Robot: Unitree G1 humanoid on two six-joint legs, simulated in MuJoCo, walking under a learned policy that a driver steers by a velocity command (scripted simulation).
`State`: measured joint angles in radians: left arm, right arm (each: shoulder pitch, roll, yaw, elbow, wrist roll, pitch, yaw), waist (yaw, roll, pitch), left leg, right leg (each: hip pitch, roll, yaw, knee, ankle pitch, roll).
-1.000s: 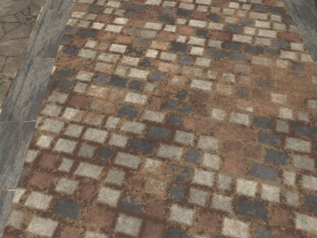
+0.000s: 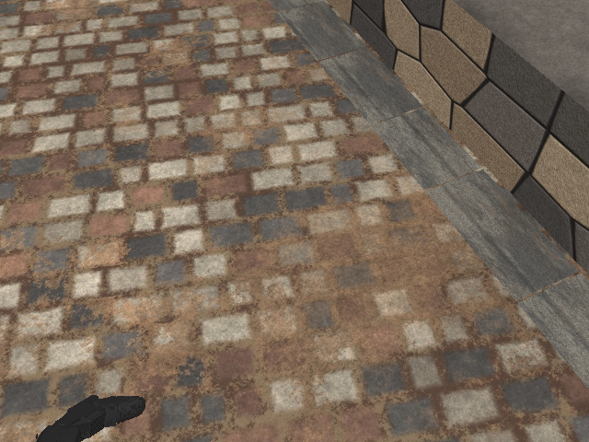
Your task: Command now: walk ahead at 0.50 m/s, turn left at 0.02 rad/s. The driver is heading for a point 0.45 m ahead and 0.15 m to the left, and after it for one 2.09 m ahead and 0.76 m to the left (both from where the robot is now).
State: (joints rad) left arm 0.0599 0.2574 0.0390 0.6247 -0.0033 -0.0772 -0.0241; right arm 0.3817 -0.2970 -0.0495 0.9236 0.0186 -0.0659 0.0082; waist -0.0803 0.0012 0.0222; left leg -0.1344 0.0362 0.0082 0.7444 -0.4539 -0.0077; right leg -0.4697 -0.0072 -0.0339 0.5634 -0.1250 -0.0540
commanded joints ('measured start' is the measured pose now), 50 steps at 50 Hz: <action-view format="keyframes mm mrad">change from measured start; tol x32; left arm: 1 352 185 63 29 3 2 10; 50 121 255 75 21 60 22 44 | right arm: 1 -38 -136 -17 -110 27 -50 9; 20 -402 -20 -6 -262 2 11 55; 27 6 -270 -98 -257 -18 17 20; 50 -110 -67 -37 -346 -12 86 -44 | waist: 1 187 -169 -233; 19 158 -34 80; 26 29 249 -282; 48 115 141 -139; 50 29 -292 -189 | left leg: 1 -667 13 -106 558 -57 37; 14 -543 69 -73 34 552 5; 21 -565 25 36 -121 370 77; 25 63 -67 16 -220 453 190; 27 558 346 -779 -321 781 477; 35 -113 127 -261 -401 1022 309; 48 -84 17 -431 -182 489 131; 50 -389 -199 -191 171 -246 14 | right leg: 1 728 -376 591 -248 -146 -235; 6 317 -250 214 -408 71 -171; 17 452 -252 -94 -441 207 -111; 24 547 -244 -188 53 884 -26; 27 -215 71 89 911 -543 121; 46 38 44 139 4 -86 123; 50 449 -395 580 -196 612 -208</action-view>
